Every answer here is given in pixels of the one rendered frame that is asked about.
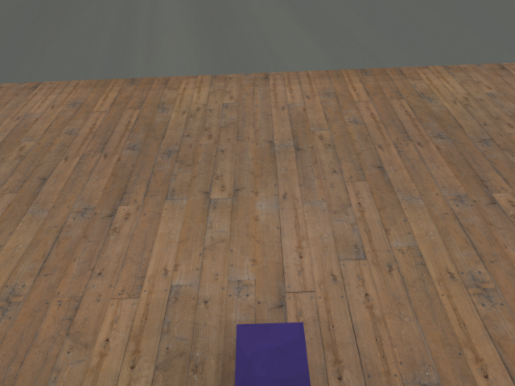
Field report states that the carton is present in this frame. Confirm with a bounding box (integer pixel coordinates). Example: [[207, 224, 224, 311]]
[[235, 322, 311, 386]]

